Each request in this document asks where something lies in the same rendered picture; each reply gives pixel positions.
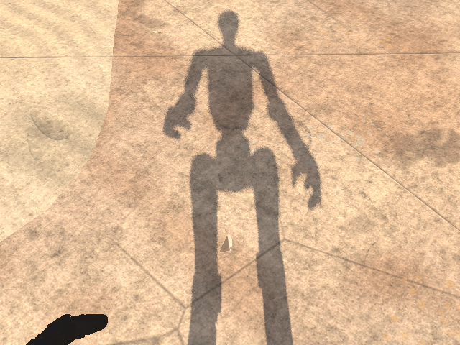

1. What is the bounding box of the robot left hand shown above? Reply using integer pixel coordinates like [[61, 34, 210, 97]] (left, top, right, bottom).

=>
[[26, 314, 108, 345]]

